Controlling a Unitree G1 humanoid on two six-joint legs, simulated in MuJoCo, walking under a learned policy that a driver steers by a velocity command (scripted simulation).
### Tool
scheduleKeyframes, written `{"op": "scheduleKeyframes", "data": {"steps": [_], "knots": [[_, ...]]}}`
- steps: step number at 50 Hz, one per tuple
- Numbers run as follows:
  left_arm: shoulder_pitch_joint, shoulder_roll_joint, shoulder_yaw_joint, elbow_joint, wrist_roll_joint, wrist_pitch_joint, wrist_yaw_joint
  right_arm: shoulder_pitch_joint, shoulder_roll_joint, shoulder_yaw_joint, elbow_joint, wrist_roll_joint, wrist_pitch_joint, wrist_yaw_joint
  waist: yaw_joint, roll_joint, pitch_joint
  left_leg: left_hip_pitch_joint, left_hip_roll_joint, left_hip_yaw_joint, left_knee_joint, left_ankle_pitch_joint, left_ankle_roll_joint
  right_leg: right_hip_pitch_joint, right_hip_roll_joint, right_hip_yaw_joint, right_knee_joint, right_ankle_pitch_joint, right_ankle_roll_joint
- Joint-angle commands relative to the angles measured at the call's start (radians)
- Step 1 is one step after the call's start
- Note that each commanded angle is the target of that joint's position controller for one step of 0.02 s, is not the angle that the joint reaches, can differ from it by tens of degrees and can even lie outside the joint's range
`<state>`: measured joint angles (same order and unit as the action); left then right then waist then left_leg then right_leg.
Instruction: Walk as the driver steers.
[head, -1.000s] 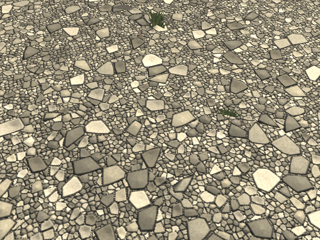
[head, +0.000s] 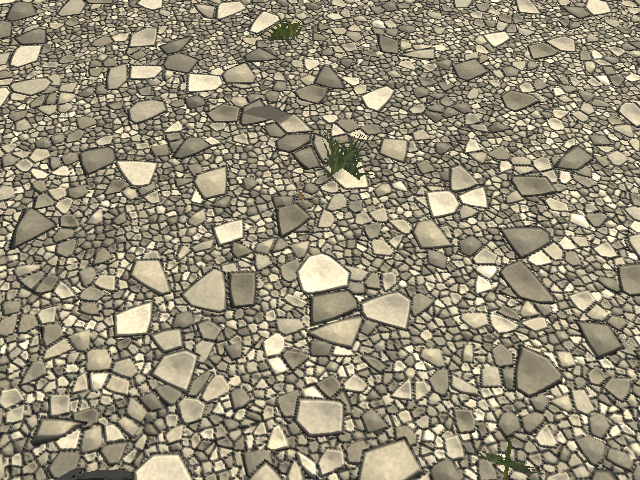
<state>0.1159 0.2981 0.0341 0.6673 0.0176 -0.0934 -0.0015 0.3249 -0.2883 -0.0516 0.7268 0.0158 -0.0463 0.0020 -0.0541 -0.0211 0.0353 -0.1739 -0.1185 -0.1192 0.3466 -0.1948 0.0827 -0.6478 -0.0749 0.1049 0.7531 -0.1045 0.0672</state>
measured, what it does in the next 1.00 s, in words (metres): walks ahead, turning left: right foot, then left foot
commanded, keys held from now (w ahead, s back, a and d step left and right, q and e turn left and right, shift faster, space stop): w+q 1.00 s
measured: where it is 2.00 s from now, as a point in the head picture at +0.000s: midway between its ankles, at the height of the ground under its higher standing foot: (106, 307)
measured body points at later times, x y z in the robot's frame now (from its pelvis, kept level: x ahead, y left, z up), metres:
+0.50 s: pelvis +0.27 -0.03 +0.00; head +0.30 -0.03 +0.45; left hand +0.22 +0.25 -0.12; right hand +0.53 -0.23 -0.09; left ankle +0.35 +0.16 -0.68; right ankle +0.24 -0.15 -0.75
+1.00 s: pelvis +0.52 +0.12 +0.00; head +0.54 +0.15 +0.45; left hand +0.54 +0.45 -0.08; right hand +0.74 -0.08 -0.10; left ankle +0.45 +0.17 -0.75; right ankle +0.76 +0.06 -0.69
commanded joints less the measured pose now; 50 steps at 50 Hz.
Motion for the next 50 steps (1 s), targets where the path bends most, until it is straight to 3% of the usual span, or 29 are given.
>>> {"op": "scheduleKeyframes", "data": {"steps": [1,5,7,8,9,10,11,12,13,14,16,19,25,29,30,32,33,34,35,36,37,38,39,40,41,43,47,50], "knots": [[-0.091,0.054,0.011,-0.074,-0.011,-0.016,-0.005,0.007,-0.182,-0.053,-0.052,0.009,-0.004,-0.017,-0.013,0.095,-0.039,-0.125,0.193,-0.156,-0.1,0.176,0.133,0.185,0.077,-0.055,-0.16,0.19,0.016],[-0.118,0.1,0.032,-0.084,-0.025,-0.03,-0.015,0.039,-0.171,-0.054,-0.038,0.014,0.01,-0.023,-0.003,0.122,-0.043,-0.002,0.237,-0.278,-0.003,0.098,0.103,0.216,0.084,-0.005,-0.265,0.119,-0.016],[-0.04,0.123,0.048,-0.064,-0.026,-0.038,-0.013,0.016,-0.16,-0.054,-0.045,0.009,0.015,-0.022,0.048,0.144,-0.059,0.011,0.234,-0.309,0.075,0.124,0.078,0.321,0.08,-0.019,-0.307,0.063,-0.057],[0.048,0.149,0.062,-0.047,-0.017,-0.042,-0.006,0.011,-0.128,-0.042,-0.053,0.005,0.013,-0.019,0.094,0.132,-0.119,-0.018,0.19,-0.278,0.184,0.152,0.049,0.473,0.046,-0.009,-0.326,0.052,-0.093],[0.189,0.201,0.077,-0.037,-0.002,-0.043,0.003,0.02,-0.066,-0.02,-0.07,-0.01,0.009,-0.014,0.15,0.027,-0.253,-0.126,0.127,-0.194,0.449,0.02,0.014,0.715,-0.12,0.147,-0.313,-0.023,-0.157],[0.267,0.277,0.097,0.002,0.004,-0.026,0.0,0.157,-0.013,-0.001,-0.102,0.016,0.0,-0.013,0.092,-0.298,-0.36,-0.469,0.0,-0.055,0.759,-0.393,-0.047,1.001,-0.334,0.599,-0.391,-0.235,-0.324],[0.253,0.189,0.082,-0.007,-0.02,-0.021,-0.006,0.148,-0.116,-0.018,-0.076,0.025,-0.001,-0.016,0.114,-0.216,-0.297,-0.593,0.088,-0.069,0.894,-0.377,-0.061,0.961,-0.348,0.69,-0.44,-0.454,-0.316],[0.214,0.13,0.066,-0.016,-0.021,-0.017,-0.002,0.041,-0.171,-0.035,-0.084,0.019,0.004,-0.016,0.142,-0.118,-0.171,-0.621,0.12,-0.055,0.93,-0.282,-0.069,0.849,-0.298,0.528,-0.454,-0.423,-0.271],[0.168,0.113,0.057,-0.018,-0.011,-0.012,-0.001,-0.013,-0.163,-0.037,-0.095,0.008,0.009,-0.018,0.129,-0.056,-0.104,-0.595,0.151,-0.025,0.918,-0.211,-0.076,0.74,-0.254,0.395,-0.467,-0.282,-0.244],[0.141,0.092,0.05,-0.009,-0.008,-0.009,-0.001,-0.047,-0.151,-0.039,-0.108,0.0,0.008,-0.014,0.116,-0.052,-0.052,-0.581,0.175,-0.022,0.877,-0.163,-0.081,0.661,-0.217,0.302,-0.488,-0.167,-0.238],[0.122,0.073,0.044,0.005,-0.004,-0.013,0.002,-0.04,-0.114,-0.038,-0.115,0.012,0.016,-0.003,0.085,-0.098,-0.028,-0.519,0.209,-0.001,0.831,-0.12,-0.083,0.574,-0.173,0.17,-0.535,-0.062,-0.227],[0.127,0.099,0.055,0.034,-0.013,-0.022,0.0,-0.077,-0.071,-0.029,-0.138,0.008,0.029,0.003,0.078,-0.076,-0.007,-0.544,0.226,0.019,0.754,-0.073,-0.098,0.548,-0.182,0.066,-0.585,0.043,-0.255],[0.139,0.147,0.067,0.08,-0.017,-0.009,0.006,-0.213,-0.044,-0.014,-0.17,0.006,0.014,0.03,0.116,-0.037,0.014,-0.512,0.219,0.078,0.449,0.198,-0.091,0.587,-0.16,-0.144,-0.597,0.194,-0.23],[0.191,0.178,0.076,0.118,-0.034,0.009,0.007,-0.314,-0.043,-0.012,-0.212,0.011,0.012,0.053,0.139,-0.035,0.045,-0.489,0.197,0.132,0.318,0.186,-0.053,0.675,-0.189,-0.209,-0.57,0.259,-0.204],[0.193,0.187,0.079,0.123,-0.039,0.015,0.008,-0.32,-0.052,-0.016,-0.221,0.01,0.013,0.057,0.13,-0.039,0.044,-0.472,0.183,0.149,0.299,0.145,-0.036,0.702,-0.197,-0.226,-0.542,0.339,-0.195],[0.189,0.219,0.089,0.124,-0.048,0.028,0.015,-0.275,-0.087,-0.035,-0.223,0.002,0.019,0.059,0.084,-0.072,-0.005,-0.362,0.121,0.204,0.284,0.04,0.006,0.74,-0.198,-0.265,-0.412,0.671,-0.174],[0.183,0.232,0.093,0.122,-0.051,0.035,0.019,-0.186,-0.119,-0.054,-0.205,0.001,0.024,0.057,0.027,-0.077,-0.06,-0.241,0.08,0.227,0.268,0.012,0.034,0.732,-0.189,-0.285,-0.274,0.805,-0.162],[0.172,0.221,0.088,0.117,-0.053,0.039,0.024,-0.02,-0.167,-0.084,-0.161,0.004,0.029,0.045,-0.065,-0.051,-0.143,0.0,0.046,0.224,0.207,0.077,0.073,0.637,-0.157,-0.312,-0.067,0.785,-0.132],[0.198,0.164,0.065,0.099,-0.021,0.033,0.025,0.129,-0.245,-0.112,-0.128,0.01,0.041,0.023,-0.113,0.08,-0.235,0.31,0.181,-0.002,0.197,0.086,0.134,0.374,-0.11,-0.311,0.247,0.38,-0.09],[0.264,0.049,0.022,0.031,-0.002,0.006,0.01,0.054,-0.338,-0.116,-0.159,0.018,0.028,0.02,0.011,0.329,-0.355,0.598,0.439,-0.622,0.045,-0.104,0.355,-0.049,0.118,-0.192,0.619,-0.461,-0.033],[0.167,0.152,0.041,0.026,-0.032,-0.031,-0.007,0.084,-0.24,-0.09,-0.171,0.009,0.016,0.027,-0.073,0.183,-0.414,0.599,0.45,-0.688,-0.051,-0.221,0.333,-0.151,0.077,0.006,0.674,-0.442,-0.052],[0.084,0.168,0.044,-0.002,-0.063,-0.047,-0.014,0.059,-0.193,-0.074,-0.158,0.0,0.002,0.027,-0.07,0.141,-0.264,0.483,0.414,-0.539,-0.055,-0.166,0.282,-0.19,0.037,-0.008,0.632,-0.361,-0.072],[0.075,0.146,0.038,-0.002,-0.049,-0.052,-0.007,0.001,-0.173,-0.066,-0.154,-0.001,-0.007,0.029,-0.015,0.036,-0.165,0.32,0.368,-0.424,-0.058,-0.04,0.244,-0.144,-0.005,-0.01,0.522,-0.285,-0.074],[0.073,0.151,0.043,0.008,-0.02,-0.048,0.001,-0.055,-0.141,-0.056,-0.159,-0.002,-0.01,0.026,0.02,0.031,-0.126,0.207,0.332,-0.339,-0.063,0.082,0.222,-0.078,-0.033,-0.012,0.431,-0.25,-0.065],[0.092,0.153,0.047,0.013,-0.011,-0.038,-0.001,-0.088,-0.133,-0.05,-0.172,-0.013,-0.011,0.022,0.052,0.054,-0.099,0.117,0.307,-0.295,-0.084,0.167,0.218,-0.014,-0.044,-0.01,0.398,-0.224,-0.056],[0.11,0.133,0.045,0.018,-0.002,-0.018,-0.001,-0.1,-0.139,-0.052,-0.165,-0.012,-0.015,0.014,0.075,0.058,-0.084,0.024,0.293,-0.254,-0.11,0.268,0.228,0.034,-0.04,-0.028,0.326,-0.205,-0.027],[-0.017,0.076,0.024,-0.014,0.002,-0.004,-0.001,-0.055,-0.173,-0.062,-0.128,-0.002,-0.012,-0.009,0.04,0.064,-0.036,-0.081,0.228,-0.152,-0.12,0.253,0.188,0.059,-0.002,-0.049,0.061,0.02,0.012],[-0.127,0.061,0.015,-0.039,-0.01,-0.012,-0.013,-0.008,-0.181,-0.065,-0.101,0.004,-0.004,-0.017,-0.006,0.086,-0.023,-0.119,0.199,-0.145,-0.106,0.14,0.144,0.151,0.051,-0.054,-0.133,0.188,0.011]]}}
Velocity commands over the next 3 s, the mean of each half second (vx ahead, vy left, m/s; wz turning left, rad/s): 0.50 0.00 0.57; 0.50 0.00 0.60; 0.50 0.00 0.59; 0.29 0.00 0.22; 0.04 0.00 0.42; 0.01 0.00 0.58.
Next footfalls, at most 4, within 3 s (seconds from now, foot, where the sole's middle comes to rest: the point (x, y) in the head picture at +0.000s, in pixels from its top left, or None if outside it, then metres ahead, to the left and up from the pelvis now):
0.18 right None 0.28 -0.14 -0.78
0.70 left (220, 472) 0.49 0.19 -0.78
1.16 right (238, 323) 0.83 0.16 -0.78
1.68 left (65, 345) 0.79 0.56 -0.78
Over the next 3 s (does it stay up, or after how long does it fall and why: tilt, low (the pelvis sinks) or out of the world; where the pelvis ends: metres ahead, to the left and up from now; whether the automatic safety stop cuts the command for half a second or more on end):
stays up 0.84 0.52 -0.01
